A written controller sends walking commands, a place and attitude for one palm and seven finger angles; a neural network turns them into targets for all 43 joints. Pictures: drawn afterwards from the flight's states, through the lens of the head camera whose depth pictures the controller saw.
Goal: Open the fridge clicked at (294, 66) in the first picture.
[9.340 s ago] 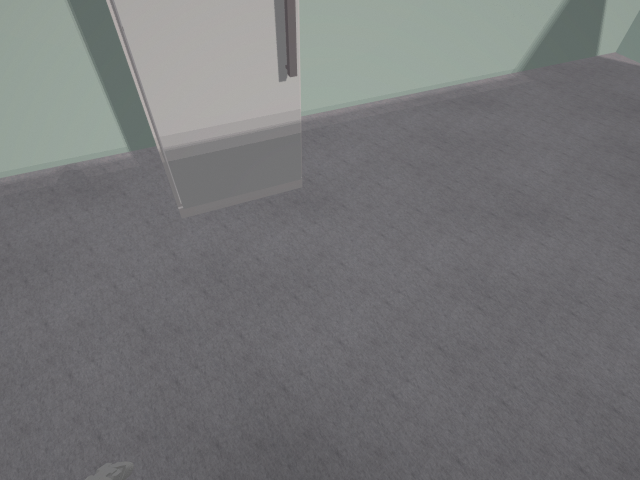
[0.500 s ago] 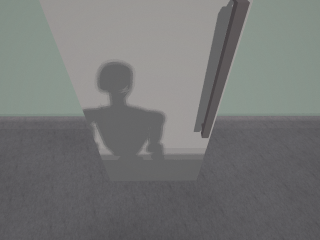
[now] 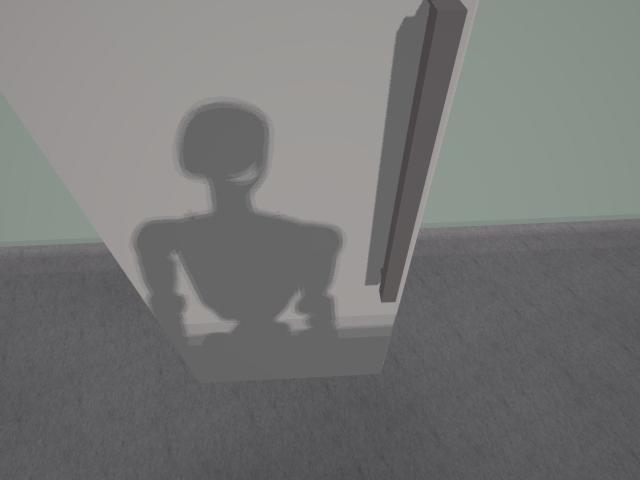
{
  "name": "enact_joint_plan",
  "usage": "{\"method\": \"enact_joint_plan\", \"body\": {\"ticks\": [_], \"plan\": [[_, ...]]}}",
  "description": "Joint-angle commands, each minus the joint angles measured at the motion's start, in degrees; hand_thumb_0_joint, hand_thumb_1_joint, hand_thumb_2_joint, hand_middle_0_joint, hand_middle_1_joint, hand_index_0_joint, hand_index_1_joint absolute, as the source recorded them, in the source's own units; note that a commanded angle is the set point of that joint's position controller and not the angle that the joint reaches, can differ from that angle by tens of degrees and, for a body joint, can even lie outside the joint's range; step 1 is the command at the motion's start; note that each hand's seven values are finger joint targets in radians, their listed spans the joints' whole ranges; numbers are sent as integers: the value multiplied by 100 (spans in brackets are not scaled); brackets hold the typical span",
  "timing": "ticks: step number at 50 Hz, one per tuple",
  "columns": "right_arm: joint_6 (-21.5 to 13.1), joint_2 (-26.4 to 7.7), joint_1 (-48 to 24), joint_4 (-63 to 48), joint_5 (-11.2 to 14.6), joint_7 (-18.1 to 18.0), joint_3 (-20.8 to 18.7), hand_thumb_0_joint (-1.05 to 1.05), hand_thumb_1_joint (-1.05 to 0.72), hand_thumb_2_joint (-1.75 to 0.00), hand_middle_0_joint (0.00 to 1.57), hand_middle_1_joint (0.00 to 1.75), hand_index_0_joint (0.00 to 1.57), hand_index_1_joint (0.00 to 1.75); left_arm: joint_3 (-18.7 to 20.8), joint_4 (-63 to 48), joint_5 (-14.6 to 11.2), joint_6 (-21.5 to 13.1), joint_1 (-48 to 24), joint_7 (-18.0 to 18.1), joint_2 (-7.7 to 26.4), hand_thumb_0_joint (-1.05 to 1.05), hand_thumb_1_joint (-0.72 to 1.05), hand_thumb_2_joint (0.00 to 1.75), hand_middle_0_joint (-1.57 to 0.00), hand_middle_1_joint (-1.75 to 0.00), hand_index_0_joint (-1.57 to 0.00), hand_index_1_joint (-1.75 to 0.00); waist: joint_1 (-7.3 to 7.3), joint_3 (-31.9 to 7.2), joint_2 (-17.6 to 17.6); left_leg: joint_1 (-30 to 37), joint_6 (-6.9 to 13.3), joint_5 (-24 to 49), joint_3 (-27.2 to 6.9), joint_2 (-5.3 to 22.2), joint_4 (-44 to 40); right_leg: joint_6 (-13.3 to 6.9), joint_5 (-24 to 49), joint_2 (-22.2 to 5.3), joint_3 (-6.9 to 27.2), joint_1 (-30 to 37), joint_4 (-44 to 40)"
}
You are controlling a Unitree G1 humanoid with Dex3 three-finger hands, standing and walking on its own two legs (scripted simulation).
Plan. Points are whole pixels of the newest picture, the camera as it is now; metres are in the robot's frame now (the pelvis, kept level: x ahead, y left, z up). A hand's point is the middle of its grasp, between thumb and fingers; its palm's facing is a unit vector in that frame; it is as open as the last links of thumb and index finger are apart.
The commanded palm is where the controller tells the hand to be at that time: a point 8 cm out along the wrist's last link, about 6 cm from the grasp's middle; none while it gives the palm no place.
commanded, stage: come to a stop and stand still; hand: right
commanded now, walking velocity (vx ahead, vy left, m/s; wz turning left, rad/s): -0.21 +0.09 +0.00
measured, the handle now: (404, 189) +0.48 -0.10 +0.10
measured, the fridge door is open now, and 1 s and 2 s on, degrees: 0 0 0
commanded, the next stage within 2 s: look again from close up in 1.42 s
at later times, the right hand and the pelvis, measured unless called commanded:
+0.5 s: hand out of the picture +0.08 -0.17 -0.16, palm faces -0.01 +0.97 -0.26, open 7.3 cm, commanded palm none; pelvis +0.00 +0.01 -0.01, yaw +2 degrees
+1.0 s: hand out of the picture -0.03 -0.15 -0.17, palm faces -0.03 +0.98 -0.18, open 7.3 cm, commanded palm none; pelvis -0.01 +0.01 +0.00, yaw +2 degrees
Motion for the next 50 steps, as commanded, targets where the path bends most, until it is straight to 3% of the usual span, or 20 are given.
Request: {"method": "enact_joint_plan", "body": {"ticks": [1,2,3,6,8,12,18,20,22,23,25,28,31,34,43,44,45,46,47,50], "plan": [[122,-383,254,-118,92,-29,12,0,-90,-90,20,30,20,30,-8,-13,-33,-227,869,49,436,0,90,90,-20,-30,-20,-30,272,2,-537,-1151,252,97,-254,169,122,-114,2223,-761,761,1750,-1690],[176,-272,461,-90,115,-46,33,0,-90,-90,20,30,20,30,47,-91,-14,-204,795,96,839,0,90,90,-20,-30,-20,-30,193,-96,-950,-772,106,-655,-128,-9,357,-466,2571,-1431,1361,1337,-2022],[226,-258,431,-53,109,-59,51,0,-90,-90,20,30,20,30,53,-144,-35,-182,524,146,914,0,90,90,-20,-30,-20,-30,147,90,-1083,-649,47,-768,-144,-81,700,-707,3055,-1626,1574,1004,-2200],[302,-416,275,8,107,-78,58,0,-90,-90,20,30,20,30,32,-101,-58,-172,325,300,806,0,90,90,-20,-30,-20,-30,199,-196,-1366,-1099,28,-1306,-422,8,1715,-933,6191,-1689,1317,1897,-1863],[328,-491,46,-122,78,-49,7,0,-90,-90,20,30,20,30,140,-153,-51,-111,302,331,934,0,90,90,-20,-30,-20,-30,285,-290,-1016,-1447,34,-1416,-476,-10,2054,-1072,6590,-1756,1149,2216,-1661],[475,-452,-281,-447,59,-13,-104,0,-90,-90,20,30,20,30,272,-333,-22,-36,7,313,1000,0,90,90,-20,-30,-20,-30,233,-578,-843,-1563,4,-955,-632,-176,2895,-1103,5159,-1654,850,1806,-1835],[425,-388,-290,-643,53,3,-70,0,-90,-90,20,30,20,30,290,-568,42,32,-470,177,882,0,90,90,-20,-30,-20,-30,49,-371,-999,-505,96,-619,-355,-116,1162,-924,2101,-1401,944,696,-2082],[359,-519,-19,-544,31,-16,-79,0,-90,-90,20,30,20,30,286,-589,-15,81,-446,112,786,0,90,90,-20,-30,-20,-30,-88,-427,-304,420,85,344,-360,-79,-187,-547,491,-974,808,48,-1690],[272,-1203,-448,-711,6,-52,-73,0,-90,-90,20,30,20,30,155,-735,-79,182,-382,32,197,0,90,90,-20,-30,-20,-30,110,107,1555,-462,671,-57,-1960,1409,-1430,45,-951,80,80,-320,-465],[260,-1213,-670,-819,19,-47,-53,0,-90,-90,20,30,20,30,154,-743,-46,235,-485,13,250,0,90,90,-20,-30,-20,-30,88,142,1160,-1090,940,-361,-1984,1491,-1583,42,-1019,69,240,71,-42],[197,-1060,-979,-824,45,-60,-41,0,-90,-90,20,30,20,30,144,-557,-27,245,-371,16,315,0,90,90,-20,-30,-20,-30,199,180,1450,-970,941,428,-1625,1075,-1321,6,-697,45,377,79,388],[168,-950,-952,-748,76,-42,-8,0,-90,-90,20,30,20,30,81,-317,-58,170,-102,32,229,0,90,90,-20,-30,-20,-30,268,53,719,-774,930,1001,-1250,819,-990,94,-314,56,273,517,-218],[170,-807,-750,-592,146,-16,27,0,-90,-90,20,30,20,30,0,-93,-49,19,160,87,274,0,90,90,-20,-30,-20,-30,221,-33,-202,-769,527,917,-1018,383,-493,-1,1088,-237,613,1244,-1709],[173,-719,-607,-355,155,-6,57,0,-90,-90,20,30,20,30,-48,16,-47,-72,-44,122,407,0,90,90,-20,-30,-20,-30,35,-91,-744,-10,278,1104,-755,192,-485,-112,1496,-519,851,804,-1949],[126,-686,-347,44,145,-6,162,0,-90,-90,20,30,20,30,-92,235,-71,-39,232,127,299,0,90,90,-20,-30,-20,-30,128,206,-13,-237,298,333,-891,247,-1115,-29,519,-304,646,1010,-2192],[12,-852,221,242,78,-257,201,0,-90,-90,20,30,20,30,-36,-140,-111,-126,-419,83,699,0,90,90,-20,-30,-20,-30,-103,241,-359,-302,213,2873,-1335,594,-861,87,756,-264,405,823,-878],[-52,-1174,-176,-71,126,-203,171,0,-90,-90,20,30,20,30,-67,-293,-109,-32,52,40,324,0,90,90,-20,-30,-20,-30,340,-287,-236,-283,507,1273,-1577,889,-1056,50,-231,-43,451,849,-861],[-57,-1108,-414,-182,120,-166,166,0,-90,-90,20,30,20,30,-77,-243,-89,-14,276,15,350,0,90,90,-20,-30,-20,-30,418,-268,-100,-720,659,-214,-1443,735,-1127,19,-165,-59,452,1033,-939],[-54,-1002,-464,-221,114,-145,184,0,-90,-90,20,30,20,30,-79,-234,-71,-40,433,-4,347,0,90,90,-20,-30,-20,-30,475,-149,-211,-952,656,-484,-1296,536,-999,-20,148,-55,518,1109,-1121],[-20,-784,-317,-159,133,-96,232,0,-90,-90,20,30,20,30,-121,-308,-62,-118,407,27,433,0,90,90,-20,-30,-20,-30,310,202,-446,-767,478,-299,-971,135,-618,-175,264,-270,818,678,-1733]]}}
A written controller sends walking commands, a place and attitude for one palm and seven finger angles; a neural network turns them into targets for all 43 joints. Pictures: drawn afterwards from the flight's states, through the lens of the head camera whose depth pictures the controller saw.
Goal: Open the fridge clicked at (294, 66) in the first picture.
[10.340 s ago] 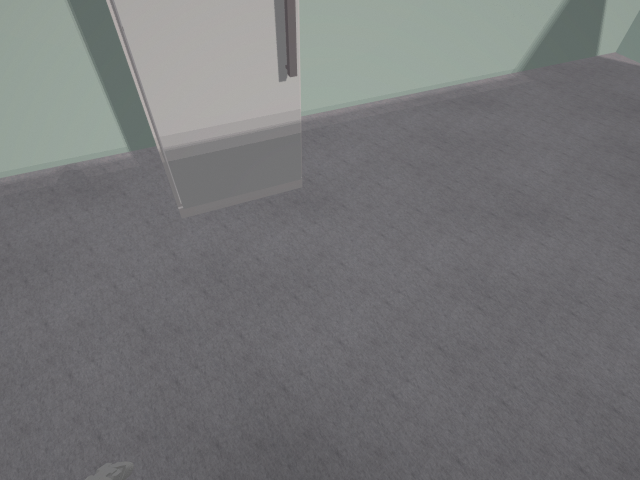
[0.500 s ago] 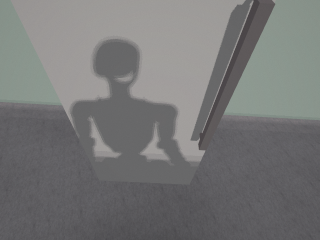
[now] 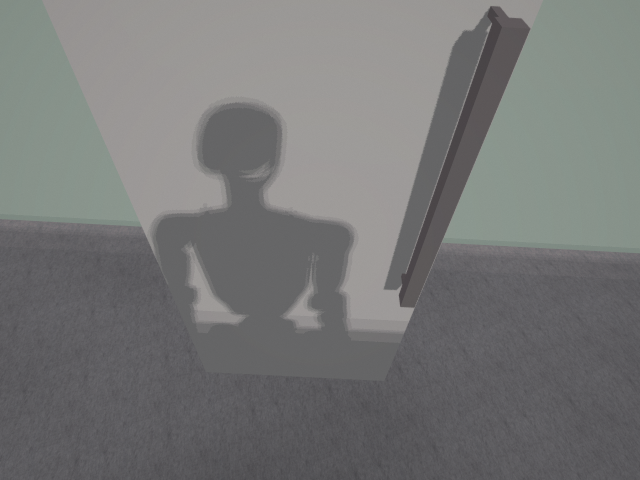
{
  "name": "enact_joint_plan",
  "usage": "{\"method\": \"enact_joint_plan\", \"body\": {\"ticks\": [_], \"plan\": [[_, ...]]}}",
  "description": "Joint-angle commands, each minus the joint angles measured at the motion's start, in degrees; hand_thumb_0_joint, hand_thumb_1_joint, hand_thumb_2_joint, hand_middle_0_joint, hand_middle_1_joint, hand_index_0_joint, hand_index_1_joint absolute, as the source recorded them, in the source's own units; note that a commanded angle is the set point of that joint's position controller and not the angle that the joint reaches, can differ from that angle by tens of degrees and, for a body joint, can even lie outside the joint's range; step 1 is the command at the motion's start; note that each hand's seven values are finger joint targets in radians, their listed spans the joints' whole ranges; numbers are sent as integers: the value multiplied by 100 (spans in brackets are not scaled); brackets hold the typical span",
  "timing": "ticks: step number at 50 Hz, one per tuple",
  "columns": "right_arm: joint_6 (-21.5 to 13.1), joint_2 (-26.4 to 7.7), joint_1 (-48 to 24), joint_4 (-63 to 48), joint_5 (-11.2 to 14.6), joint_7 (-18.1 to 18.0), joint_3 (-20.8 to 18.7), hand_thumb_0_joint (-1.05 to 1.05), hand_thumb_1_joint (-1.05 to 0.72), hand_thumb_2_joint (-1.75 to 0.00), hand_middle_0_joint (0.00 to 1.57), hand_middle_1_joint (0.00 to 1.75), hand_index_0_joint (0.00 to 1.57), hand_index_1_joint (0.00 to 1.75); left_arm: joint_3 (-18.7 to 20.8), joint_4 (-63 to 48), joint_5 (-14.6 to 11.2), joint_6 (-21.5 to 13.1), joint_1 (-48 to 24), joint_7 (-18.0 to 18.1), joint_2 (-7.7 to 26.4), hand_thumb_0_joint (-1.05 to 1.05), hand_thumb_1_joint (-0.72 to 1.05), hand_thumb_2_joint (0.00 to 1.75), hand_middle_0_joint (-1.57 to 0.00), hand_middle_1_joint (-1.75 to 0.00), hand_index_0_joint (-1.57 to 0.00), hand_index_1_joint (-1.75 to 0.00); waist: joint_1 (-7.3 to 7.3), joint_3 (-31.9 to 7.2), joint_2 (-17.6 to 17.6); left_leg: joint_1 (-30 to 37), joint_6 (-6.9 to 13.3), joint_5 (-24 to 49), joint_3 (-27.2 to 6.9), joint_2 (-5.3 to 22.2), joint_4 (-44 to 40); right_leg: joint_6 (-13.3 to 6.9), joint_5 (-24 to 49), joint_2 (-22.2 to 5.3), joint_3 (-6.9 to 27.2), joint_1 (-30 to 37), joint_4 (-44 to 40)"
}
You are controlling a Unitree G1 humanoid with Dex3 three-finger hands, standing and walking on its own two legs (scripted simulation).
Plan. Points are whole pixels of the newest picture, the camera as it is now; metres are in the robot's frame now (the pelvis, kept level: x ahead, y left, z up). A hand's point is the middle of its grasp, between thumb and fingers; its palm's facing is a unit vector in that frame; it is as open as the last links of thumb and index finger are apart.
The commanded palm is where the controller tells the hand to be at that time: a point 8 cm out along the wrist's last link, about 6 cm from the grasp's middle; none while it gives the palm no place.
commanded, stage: come to a stop and stand still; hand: right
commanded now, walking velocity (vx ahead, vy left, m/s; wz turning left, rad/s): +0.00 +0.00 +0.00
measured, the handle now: (439, 197) +0.49 -0.14 +0.10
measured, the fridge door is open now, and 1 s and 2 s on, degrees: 0 0 0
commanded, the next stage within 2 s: look again from close up in 0.42 s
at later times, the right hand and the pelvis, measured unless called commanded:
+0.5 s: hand out of the picture +0.02 -0.18 -0.17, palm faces -0.01 +0.98 -0.21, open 7.3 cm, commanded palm none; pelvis +0.01 -0.01 +0.00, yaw +1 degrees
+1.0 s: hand out of the picture +0.03 -0.17 -0.17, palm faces -0.01 +0.98 -0.21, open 7.3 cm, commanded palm none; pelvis +0.03 +0.00 +0.01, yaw +1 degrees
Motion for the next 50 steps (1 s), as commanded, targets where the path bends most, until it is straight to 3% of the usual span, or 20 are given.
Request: {"method": "enact_joint_plan", "body": {"ticks": [1,2,12,25,37,50], "plan": [[-136,-717,40,-349,40,-13,-114,0,-90,-90,20,30,20,30,6,-362,-3,-124,342,-2,397,0,90,90,-20,-30,-20,-30,7,374,60,-394,170,-645,-726,559,-618,-187,-105,-347,570,-184,-828],[-124,-677,106,-319,38,-8,-105,0,-90,-90,20,30,20,30,5,-381,-2,-127,322,4,434,0,90,90,-20,-30,-20,-30,-12,412,235,-370,157,-665,-738,544,-616,-199,-208,-340,582,-210,-911],[-72,-714,151,-307,41,19,-101,0,-90,-90,20,30,20,30,-28,-206,9,-149,312,13,561,0,90,90,-20,-30,-20,-30,-92,542,294,-253,101,-497,-711,556,-622,-223,-485,-341,599,-191,-1317],[-101,-814,19,-234,52,23,-125,0,-90,-90,20,30,20,30,-44,39,-7,-196,253,43,521,0,90,90,-20,-30,-20,-30,-109,175,294,76,96,457,-732,672,-623,-186,609,-343,404,271,-1086],[-81,-828,-46,-164,49,26,-132,0,-90,-90,20,30,20,30,-35,135,-17,-179,102,65,543,0,90,90,-20,-30,-20,-30,-101,185,176,119,85,586,-728,666,-677,-154,700,-383,366,390,-1115],[-105,-949,-100,-159,36,20,-159,0,-90,-90,20,30,20,30,-20,173,-13,-181,-46,77,621,0,90,90,-20,-30,-20,-30,-117,105,301,283,89,1245,-709,725,-661,-130,1095,-400,315,579,-1056]]}}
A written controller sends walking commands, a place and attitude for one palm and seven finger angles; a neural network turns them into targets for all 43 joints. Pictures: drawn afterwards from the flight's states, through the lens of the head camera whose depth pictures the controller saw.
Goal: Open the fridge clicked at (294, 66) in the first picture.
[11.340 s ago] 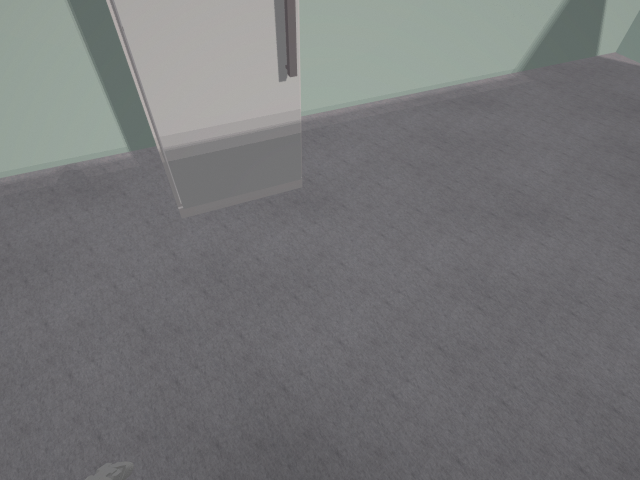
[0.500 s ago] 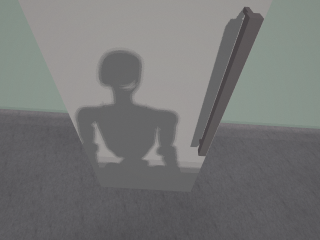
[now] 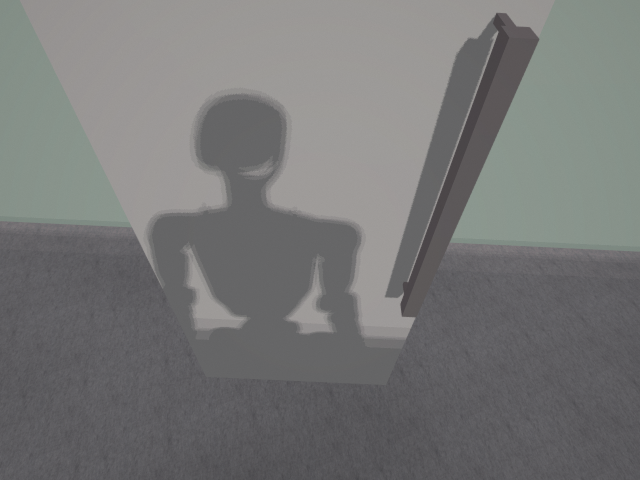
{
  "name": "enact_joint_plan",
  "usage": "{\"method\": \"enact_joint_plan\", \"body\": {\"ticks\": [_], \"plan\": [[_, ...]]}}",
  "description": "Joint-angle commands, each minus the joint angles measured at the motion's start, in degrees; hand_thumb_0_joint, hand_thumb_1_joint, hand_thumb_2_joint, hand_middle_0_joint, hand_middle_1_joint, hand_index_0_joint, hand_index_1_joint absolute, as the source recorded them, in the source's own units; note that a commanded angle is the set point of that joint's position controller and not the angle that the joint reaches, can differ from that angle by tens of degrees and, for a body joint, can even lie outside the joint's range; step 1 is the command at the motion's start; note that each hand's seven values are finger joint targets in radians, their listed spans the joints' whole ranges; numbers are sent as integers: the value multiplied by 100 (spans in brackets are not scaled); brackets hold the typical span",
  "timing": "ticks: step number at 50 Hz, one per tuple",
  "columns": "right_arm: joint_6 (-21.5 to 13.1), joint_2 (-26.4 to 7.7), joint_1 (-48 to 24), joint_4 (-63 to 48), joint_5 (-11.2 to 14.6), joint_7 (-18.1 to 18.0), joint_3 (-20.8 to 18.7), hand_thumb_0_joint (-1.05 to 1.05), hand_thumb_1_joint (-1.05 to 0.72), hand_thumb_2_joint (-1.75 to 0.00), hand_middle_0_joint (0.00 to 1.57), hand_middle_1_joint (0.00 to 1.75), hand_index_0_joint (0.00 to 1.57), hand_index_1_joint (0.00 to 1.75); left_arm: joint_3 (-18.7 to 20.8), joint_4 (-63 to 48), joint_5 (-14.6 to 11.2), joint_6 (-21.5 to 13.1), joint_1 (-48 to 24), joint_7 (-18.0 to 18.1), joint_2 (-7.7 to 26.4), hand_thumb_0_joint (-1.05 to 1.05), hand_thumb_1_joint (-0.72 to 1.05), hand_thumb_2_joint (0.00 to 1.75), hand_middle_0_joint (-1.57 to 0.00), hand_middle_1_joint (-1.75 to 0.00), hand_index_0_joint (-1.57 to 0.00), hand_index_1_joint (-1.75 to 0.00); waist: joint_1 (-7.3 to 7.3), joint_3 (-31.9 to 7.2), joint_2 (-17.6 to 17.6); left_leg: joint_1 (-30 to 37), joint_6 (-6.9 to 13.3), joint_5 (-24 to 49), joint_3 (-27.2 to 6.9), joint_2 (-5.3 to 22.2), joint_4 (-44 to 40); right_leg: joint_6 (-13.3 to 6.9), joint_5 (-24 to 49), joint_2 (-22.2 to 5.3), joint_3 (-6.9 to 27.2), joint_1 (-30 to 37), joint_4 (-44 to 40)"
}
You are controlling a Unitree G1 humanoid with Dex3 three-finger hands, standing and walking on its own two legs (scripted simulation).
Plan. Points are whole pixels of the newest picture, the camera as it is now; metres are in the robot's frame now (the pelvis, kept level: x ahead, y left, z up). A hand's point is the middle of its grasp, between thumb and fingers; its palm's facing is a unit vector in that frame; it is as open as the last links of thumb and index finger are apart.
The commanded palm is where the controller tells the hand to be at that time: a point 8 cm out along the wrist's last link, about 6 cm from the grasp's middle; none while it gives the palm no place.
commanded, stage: look again from close up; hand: right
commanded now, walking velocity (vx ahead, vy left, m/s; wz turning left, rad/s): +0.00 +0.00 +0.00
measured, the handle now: (441, 207) +0.47 -0.14 +0.09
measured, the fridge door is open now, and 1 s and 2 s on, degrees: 0 0 0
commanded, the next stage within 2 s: raise the hand to about handle height in 0.28 s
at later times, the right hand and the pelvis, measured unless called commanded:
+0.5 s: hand out of the picture +0.12 -0.18 -0.10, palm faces +0.24 +0.96 -0.17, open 7.4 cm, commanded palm +0.10 -0.23 -0.07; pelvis +0.00 +0.00 +0.00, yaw -2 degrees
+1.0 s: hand out of the picture +0.15 -0.20 -0.04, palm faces +0.01 +1.00 -0.06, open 9.8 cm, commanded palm +0.13 -0.27 -0.03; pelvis -0.05 +0.01 -0.09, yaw -3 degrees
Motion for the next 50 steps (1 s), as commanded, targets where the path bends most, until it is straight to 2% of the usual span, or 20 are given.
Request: {"method": "enact_joint_plan", "body": {"ticks": [1,7,18,19,20,21,22,23,24,25,27,29,32,33,37,38,42,43,48,50], "plan": [[-89,-720,296,-150,36,-26,-123,0,-90,-90,20,30,20,30,87,-145,3,-55,280,9,556,0,90,90,-20,-30,-20,-30,10,-17,125,-26,148,1264,-553,600,-432,-116,961,-549,501,51,-377],[-72,-756,231,-159,34,-14,-129,0,-90,-90,20,30,20,30,84,-142,6,-39,217,7,568,0,90,90,-20,-30,-20,-30,-7,170,31,-99,147,986,-569,593,-534,-101,771,-541,505,-45,-448],[-96,-796,238,-210,29,-11,-150,0,-90,-90,20,30,20,30,97,-126,7,-48,228,9,572,0,90,90,-20,-30,-20,-30,-15,15,170,31,159,1295,-540,614,-548,-96,947,-558,491,71,-407],[-168,-717,742,36,-10,-258,-135,0,-90,-90,20,30,20,30,147,-495,-66,-73,-218,-33,681,0,90,90,-20,-30,-20,-30,-160,86,349,7,-72,3717,-894,982,-451,51,1100,-592,242,-365,896],[-1432,-2168,-3711,-8595,1195,-130,-989,0,-88,-89,20,32,20,32,261,-2445,-363,-876,-84,212,1598,0,90,90,-20,-30,-20,-30,491,-2716,-711,488,81,2735,-432,380,49,-148,1557,117,383,1021,64],[-1218,-1703,-918,-7128,764,-313,-914,0,-85,-88,20,33,20,33,188,-2257,-265,-1354,-477,409,1130,0,90,90,-20,-30,-20,-30,-114,-2550,-1476,285,193,1506,-207,70,306,-194,2238,-70,278,1245,5],[-580,160,868,-5541,927,-305,129,0,-83,-87,21,34,21,34,169,-2032,-356,-1466,-371,402,854,0,90,90,-20,-30,-20,-30,185,-1490,-999,-313,76,1150,156,50,228,-129,2111,-153,290,696,113],[-469,248,680,-5463,1067,-237,18,0,-81,-86,21,36,21,36,274,-2182,-380,-1503,-97,348,1036,0,90,90,-20,-30,-20,-30,211,-837,-451,-585,22,970,290,95,197,-56,1678,-110,458,118,245],[-889,-350,-451,-6244,1121,-158,-308,0,-78,-85,21,37,21,37,309,-2573,-341,-1592,-339,313,1225,0,90,90,-20,-30,-20,-30,441,-141,162,-1152,-44,598,292,42,187,-110,910,-52,533,-375,446],[-1272,-760,-371,-5954,1146,-26,-833,0,-76,-84,21,39,21,39,432,-2670,-227,-1627,-293,329,1293,0,90,90,-20,-30,-20,-30,401,-236,702,-1564,-71,-66,309,3,269,-108,317,30,476,-763,687],[-2004,-322,893,-4843,1317,495,-941,0,-71,-82,21,42,21,42,477,-2991,-134,-1681,-497,251,1187,0,90,90,-20,-30,-20,-30,55,-62,1529,-2213,-92,-958,245,-13,708,-54,-347,116,432,-1830,1262],[-2849,-281,1534,-4517,1442,1223,-1118,0,-67,-80,22,45,22,45,541,-3296,-129,-1705,-576,27,1146,0,90,90,-20,-30,-20,-30,-282,-501,1186,-2302,6,-675,77,31,1463,39,-292,223,346,-2543,1900],[-3922,-779,1321,-4823,1567,2323,-1417,0,-60,-77,22,50,22,50,634,-3780,-153,-1742,-738,-175,1189,0,90,90,-20,-30,-20,-30,-297,-1340,590,-2438,72,-46,-278,107,2366,48,-162,291,267,-3302,2857],[-3834,-1069,1496,-4653,1641,2502,-1792,0,-57,-76,22,51,22,51,678,-3887,-193,-1663,-692,-197,1219,0,90,90,-20,-30,-20,-30,-423,-1513,361,-2358,94,-12,-475,144,2453,29,-115,301,218,-3415,3014],[-3101,-1146,490,-6378,2128,2618,-1740,0,-48,-72,23,57,23,57,591,-4575,-310,-1503,-791,-15,1222,0,90,90,-20,-30,-20,-30,-189,-2042,139,-2542,-38,-936,-653,119,2285,-106,-528,280,215,-3464,3211],[-3041,-1231,179,-6763,2140,2500,-1761,0,-46,-71,23,58,23,58,567,-4548,-292,-1470,-688,33,1207,0,90,90,-20,-30,-20,-30,-85,-1927,157,-2685,-31,-1067,-686,62,2314,-119,-570,216,309,-3527,3303],[-3132,-1193,-311,-7969,1797,2068,-1372,0,-36,-67,24,64,24,64,466,-4367,-204,-1483,-364,152,1127,0,90,90,-20,-30,-20,-30,234,-2017,-544,-3104,30,-637,-380,-67,2520,-187,-368,48,504,-3114,3361],[-3123,-1212,-640,-8030,1787,2079,-1270,0,-34,-66,24,66,24,66,419,-4281,-181,-1483,-276,189,1163,0,90,90,-20,-30,-20,-30,388,-1881,-330,-3218,43,-647,-300,-128,2586,-199,-403,10,596,-3150,3408],[-2559,-1461,-243,-7068,1839,2337,-1536,0,-22,-61,25,74,25,74,330,-4142,-267,-1517,-384,294,1205,0,90,90,-20,-30,-20,-30,235,-1730,-358,-3157,50,-1299,-248,-150,2349,-165,-835,22,675,-3385,3208],[-2254,-1565,-44,-6930,1943,2428,-1815,0,-18,-59,25,76,25,76,320,-4175,-310,-1485,-417,314,1195,0,90,90,-20,-30,-20,-30,102,-1969,-219,-2820,9,-1347,-270,-96,2185,-151,-772,52,641,-3351,3060]]}}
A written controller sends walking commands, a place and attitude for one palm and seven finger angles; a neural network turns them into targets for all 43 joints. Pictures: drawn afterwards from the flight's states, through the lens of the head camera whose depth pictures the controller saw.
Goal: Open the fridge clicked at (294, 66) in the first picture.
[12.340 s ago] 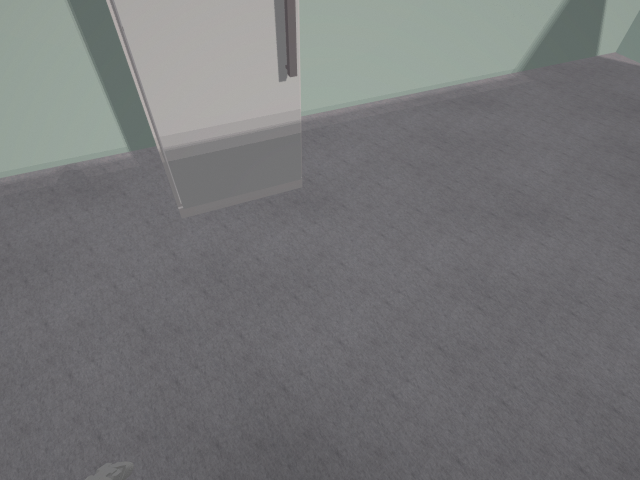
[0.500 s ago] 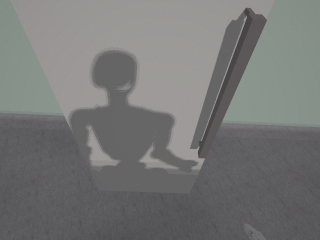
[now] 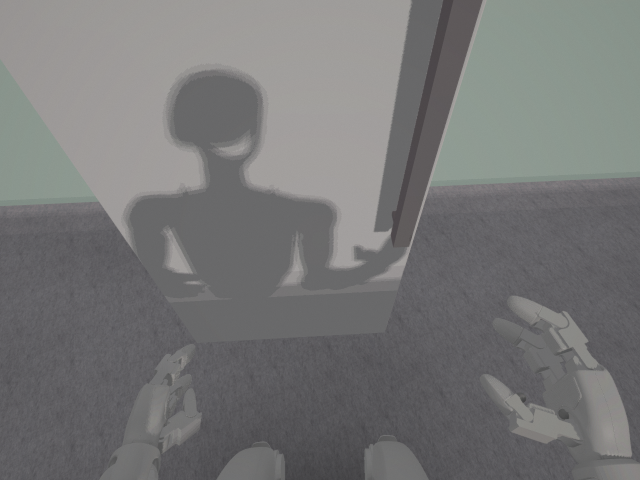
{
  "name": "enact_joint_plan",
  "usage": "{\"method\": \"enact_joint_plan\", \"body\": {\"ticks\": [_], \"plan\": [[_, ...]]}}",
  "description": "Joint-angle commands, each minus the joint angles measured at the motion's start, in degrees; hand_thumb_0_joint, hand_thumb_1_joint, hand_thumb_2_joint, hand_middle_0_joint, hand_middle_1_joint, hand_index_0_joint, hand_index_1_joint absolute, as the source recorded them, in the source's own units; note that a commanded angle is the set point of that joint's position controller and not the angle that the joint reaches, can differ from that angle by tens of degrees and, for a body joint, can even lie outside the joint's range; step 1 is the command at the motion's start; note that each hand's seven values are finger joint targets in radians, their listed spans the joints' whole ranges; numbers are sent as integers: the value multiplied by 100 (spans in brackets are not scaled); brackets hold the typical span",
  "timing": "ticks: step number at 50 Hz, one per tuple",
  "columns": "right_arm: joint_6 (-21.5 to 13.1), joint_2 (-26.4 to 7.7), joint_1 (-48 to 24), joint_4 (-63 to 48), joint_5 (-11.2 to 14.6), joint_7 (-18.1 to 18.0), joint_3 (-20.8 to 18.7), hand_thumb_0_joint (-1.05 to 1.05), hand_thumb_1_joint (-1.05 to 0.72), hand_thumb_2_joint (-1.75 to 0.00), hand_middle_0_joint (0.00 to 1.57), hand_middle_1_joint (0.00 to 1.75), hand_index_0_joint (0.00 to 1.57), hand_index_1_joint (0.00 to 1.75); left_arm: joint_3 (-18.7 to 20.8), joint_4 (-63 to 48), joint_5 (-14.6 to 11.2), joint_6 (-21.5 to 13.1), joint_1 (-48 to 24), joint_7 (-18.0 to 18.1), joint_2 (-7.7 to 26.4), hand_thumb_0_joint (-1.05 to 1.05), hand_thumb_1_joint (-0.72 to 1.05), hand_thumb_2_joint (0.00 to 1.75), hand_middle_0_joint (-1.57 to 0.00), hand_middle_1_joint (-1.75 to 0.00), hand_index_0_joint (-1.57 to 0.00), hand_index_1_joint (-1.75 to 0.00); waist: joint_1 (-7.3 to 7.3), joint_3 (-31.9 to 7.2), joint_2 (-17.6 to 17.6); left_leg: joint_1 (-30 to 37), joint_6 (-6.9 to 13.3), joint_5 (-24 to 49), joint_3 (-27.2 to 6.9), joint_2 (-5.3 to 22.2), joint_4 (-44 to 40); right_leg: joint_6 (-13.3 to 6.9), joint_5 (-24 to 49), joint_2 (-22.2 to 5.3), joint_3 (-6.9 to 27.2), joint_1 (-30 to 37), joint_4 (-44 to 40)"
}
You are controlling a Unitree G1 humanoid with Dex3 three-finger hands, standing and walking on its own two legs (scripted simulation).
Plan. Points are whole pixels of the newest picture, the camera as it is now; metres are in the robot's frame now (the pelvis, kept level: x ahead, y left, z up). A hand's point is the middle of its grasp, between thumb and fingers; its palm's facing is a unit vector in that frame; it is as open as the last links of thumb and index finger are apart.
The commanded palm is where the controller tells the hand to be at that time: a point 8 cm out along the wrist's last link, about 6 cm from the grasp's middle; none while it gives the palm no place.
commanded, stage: raise the hand to about handle height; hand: right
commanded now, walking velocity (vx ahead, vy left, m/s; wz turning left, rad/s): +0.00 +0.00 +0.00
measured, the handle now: (427, 107) +0.52 -0.12 +0.18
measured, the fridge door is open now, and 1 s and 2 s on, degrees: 0 0 0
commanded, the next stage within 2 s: move the hooked fingers beside the handle in 1.48 s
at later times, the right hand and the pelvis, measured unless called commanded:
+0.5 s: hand (574, 347) +0.26 -0.25 +0.08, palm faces -0.04 +1.00 -0.05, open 12.7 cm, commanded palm +0.23 -0.31 +0.09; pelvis +0.01 -0.03 +0.03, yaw +1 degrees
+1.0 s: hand (625, 297) +0.29 -0.30 +0.12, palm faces -0.03 +1.00 -0.06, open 13.9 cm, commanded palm +0.26 -0.34 +0.12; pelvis +0.02 -0.03 +0.04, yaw +1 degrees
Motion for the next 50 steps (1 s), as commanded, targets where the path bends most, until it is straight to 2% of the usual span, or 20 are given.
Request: {"method": "enact_joint_plan", "body": {"ticks": [1,2,5,10,13,15,18,20,23,25,29,34,36,40,42,44,45,48,49,50], "plan": [[253,-955,-459,-800,321,176,-688,0,-15,-58,25,78,25,78,361,-835,-104,-259,-118,130,836,0,90,90,-20,-30,-20,-30,197,-1150,-100,949,-149,38,-827,-100,-1638,-203,710,243,-23,806,-1322],[319,-1022,-452,-919,369,157,-806,0,-13,-57,25,80,25,80,368,-840,-100,-270,-134,133,825,0,90,90,-20,-30,-20,-30,146,-1301,-159,1082,-157,151,-816,-81,-1657,-204,823,248,-27,899,-1373],[380,-1094,-313,-843,440,78,-1033,0,-6,-54,26,84,26,84,351,-818,-69,-268,-118,108,789,0,90,90,-20,-30,-20,-30,68,-1300,-18,1219,-142,415,-669,-116,-1609,-180,1029,235,14,988,-1534],[115,-1002,-458,-807,410,22,-897,0,6,-49,27,92,27,92,357,-754,-47,-377,15,55,859,0,90,90,-20,-30,-20,-30,176,-1047,-53,972,-132,433,-524,-153,-1602,-176,963,231,30,1167,-1691],[75,-1125,-731,-644,417,89,-926,0,13,-46,27,96,27,96,356,-742,-66,-403,105,68,962,0,90,90,-20,-30,-20,-30,241,-770,38,868,-104,254,-478,-176,-1646,-170,751,221,76,1157,-1806],[58,-1266,-824,-754,424,144,-1046,0,17,-44,28,99,28,99,368,-750,-77,-429,180,79,997,0,90,90,-20,-30,-20,-30,202,-1054,-185,964,-104,397,-472,-164,-1635,-167,837,231,68,1375,-1868],[120,-1394,-939,-829,452,192,-1138,0,24,-41,28,103,28,103,354,-746,-84,-443,235,84,1020,0,90,90,-20,-30,-20,-30,177,-1042,-409,1091,-58,749,-405,-196,-1604,-142,1126,218,89,1598,-1944],[141,-1402,-918,-945,454,190,-1166,0,29,-39,29,107,29,107,358,-761,-82,-444,261,74,1022,0,90,90,-20,-30,-20,-30,179,-1194,-502,1120,-74,961,-360,-199,-1603,-128,1328,205,97,1811,-1994],[249,-1452,-1023,-727,515,214,-1266,0,36,-36,29,111,29,111,344,-752,-75,-406,282,74,1042,0,90,90,-20,-30,-20,-30,175,-982,-420,1178,-52,1146,-323,-239,-1632,-103,1485,206,114,1823,-2036],[319,-1451,-1061,-678,520,280,-1270,0,41,-34,29,114,29,114,335,-767,-94,-373,284,61,1050,0,90,90,-20,-30,-20,-30,184,-1001,-560,1190,-68,1260,-314,-235,-1665,-78,1592,197,96,1943,-2069],[485,-1631,-1346,-549,534,419,-1372,0,50,-30,30,120,30,120,298,-807,-93,-327,304,55,1085,0,90,90,-20,-30,-20,-30,199,-979,-554,1269,-59,1406,-301,-259,-1727,-69,1716,194,99,2045,-2119],[636,-1834,-1900,-372,586,596,-1490,0,50,-30,30,120,30,120,241,-817,-106,-306,285,112,1121,0,90,90,-20,-30,-20,-30,222,-967,-571,1312,-52,1362,-315,-274,-1830,-70,1635,192,125,2156,-2213],[695,-1868,-2043,-166,617,665,-1537,0,50,-30,30,120,30,120,222,-802,-106,-305,255,136,1118,0,90,90,-20,-30,-20,-30,229,-874,-468,1293,-65,1170,-313,-264,-1916,-75,1398,195,142,2130,-2281],[759,-2145,-2332,-65,620,787,-1732,0,50,-30,30,120,30,120,199,-776,-107,-317,265,169,1129,0,90,90,-20,-30,-20,-30,161,-1112,-596,1488,-37,1376,-331,-261,-1952,-69,1684,196,147,2347,-2344],[799,-2166,-2384,157,662,855,-1784,0,50,-30,30,120,30,120,194,-755,-116,-310,269,186,1137,0,90,90,-20,-30,-20,-30,173,-1042,-417,1508,-54,1331,-330,-258,-2017,-83,1587,198,135,2290,-2374],[832,-2261,-2600,260,678,932,-1804,0,50,-30,30,120,30,120,169,-728,-125,-308,254,195,1150,0,90,90,-20,-30,-20,-30,177,-935,-529,1559,-29,1376,-350,-261,-2057,-87,1631,206,123,2302,-2411],[823,-2350,-2692,266,684,956,-1872,0,50,-30,30,120,30,120,182,-714,-127,-311,277,202,1156,0,90,90,-20,-30,-20,-30,179,-1044,-471,1607,-41,1399,-360,-253,-2082,-96,1651,208,122,2365,-2422],[862,-2493,-2841,471,713,1024,-1982,0,50,-30,30,120,30,120,180,-700,-115,-313,303,225,1174,0,90,90,-20,-30,-20,-30,161,-1011,-426,1698,-29,1448,-398,-261,-2155,-117,1690,220,86,2365,-2436],[883,-2525,-2877,561,709,1061,-2002,0,50,-30,30,120,30,120,175,-688,-128,-306,325,226,1183,0,90,90,-20,-30,-20,-30,164,-1062,-425,1718,-39,1483,-397,-257,-2168,-115,1721,213,81,2401,-2466],[910,-2398,-2782,692,721,1105,-1928,0,50,-30,30,120,30,120,184,-706,-130,-313,327,222,1171,0,90,90,-20,-30,-20,-30,160,-1010,-410,1686,-48,1451,-399,-251,-2187,-115,1673,219,68,2388,-2477]]}}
